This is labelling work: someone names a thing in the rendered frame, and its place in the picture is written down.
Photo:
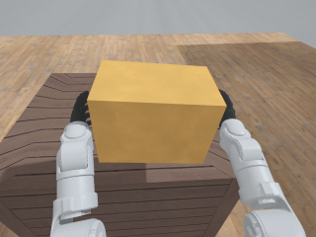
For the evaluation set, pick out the right robot hand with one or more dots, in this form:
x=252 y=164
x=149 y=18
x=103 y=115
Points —
x=229 y=111

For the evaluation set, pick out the carton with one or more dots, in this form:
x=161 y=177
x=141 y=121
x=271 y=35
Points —
x=145 y=112

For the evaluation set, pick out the pedestal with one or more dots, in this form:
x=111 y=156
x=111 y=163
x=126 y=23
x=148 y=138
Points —
x=134 y=199

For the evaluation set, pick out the left robot hand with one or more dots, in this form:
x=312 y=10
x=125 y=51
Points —
x=79 y=109

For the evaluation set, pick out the left robot forearm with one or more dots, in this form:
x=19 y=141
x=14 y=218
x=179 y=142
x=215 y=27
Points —
x=75 y=187

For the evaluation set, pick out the robot right upper arm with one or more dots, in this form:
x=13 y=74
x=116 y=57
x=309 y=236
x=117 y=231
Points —
x=274 y=222

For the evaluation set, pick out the right robot forearm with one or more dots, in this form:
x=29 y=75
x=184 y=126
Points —
x=256 y=183

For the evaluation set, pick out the robot left upper arm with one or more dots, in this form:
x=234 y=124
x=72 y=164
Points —
x=85 y=228

